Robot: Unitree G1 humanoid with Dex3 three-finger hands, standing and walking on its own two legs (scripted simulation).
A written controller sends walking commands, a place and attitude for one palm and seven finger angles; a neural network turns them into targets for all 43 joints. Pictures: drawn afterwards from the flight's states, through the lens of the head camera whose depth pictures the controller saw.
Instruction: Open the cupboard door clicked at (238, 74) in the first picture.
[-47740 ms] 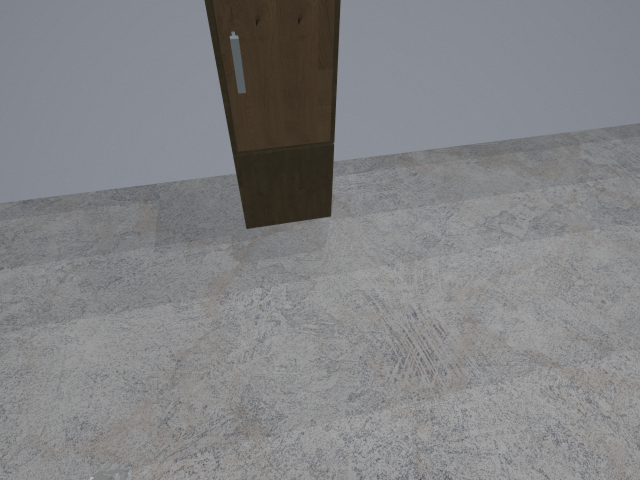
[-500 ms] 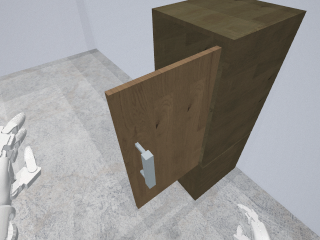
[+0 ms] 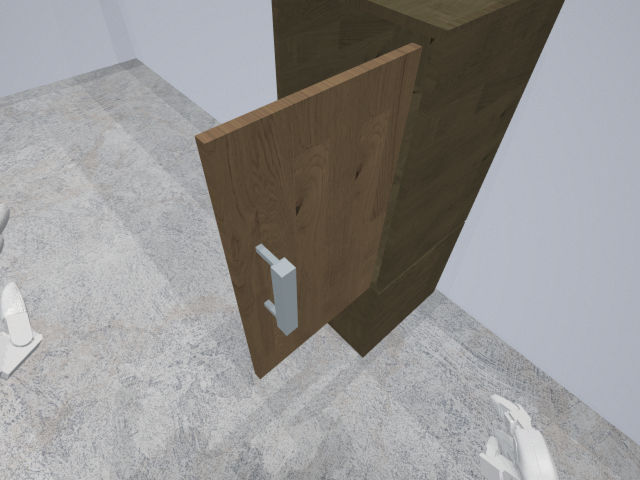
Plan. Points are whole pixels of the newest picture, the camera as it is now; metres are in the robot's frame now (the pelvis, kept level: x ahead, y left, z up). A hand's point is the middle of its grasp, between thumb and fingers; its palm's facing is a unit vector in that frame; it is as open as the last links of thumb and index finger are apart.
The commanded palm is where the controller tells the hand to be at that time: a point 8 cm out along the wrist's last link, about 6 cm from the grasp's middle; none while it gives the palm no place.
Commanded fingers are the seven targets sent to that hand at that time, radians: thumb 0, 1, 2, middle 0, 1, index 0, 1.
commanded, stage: step back with the hand held close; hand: left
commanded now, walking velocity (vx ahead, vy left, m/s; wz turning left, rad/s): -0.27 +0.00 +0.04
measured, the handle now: (276, 290) +0.38 +0.09 -0.01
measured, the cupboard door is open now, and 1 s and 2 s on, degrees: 91 91 91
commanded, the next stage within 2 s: stop stepping back and stand still in 0.74 s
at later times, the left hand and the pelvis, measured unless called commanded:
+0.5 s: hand (14, 401) +0.15 +0.25 +0.17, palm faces +0.45 -0.78 -0.44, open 7.4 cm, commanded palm +0.08 +0.28 +0.18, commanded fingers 0.00 0.90 0.90 -0.20 -0.30 -0.20 -0.30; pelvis -0.06 -0.02 +0.00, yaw +0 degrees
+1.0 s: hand out of the picture +0.00 +0.23 +0.16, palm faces +0.39 -0.79 -0.47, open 7.4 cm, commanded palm -0.06 +0.27 +0.18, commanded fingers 0.00 0.90 0.90 -0.20 -0.30 -0.20 -0.30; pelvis -0.21 -0.02 +0.00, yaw -2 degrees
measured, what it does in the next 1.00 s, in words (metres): walks backwards: right foot, then right foot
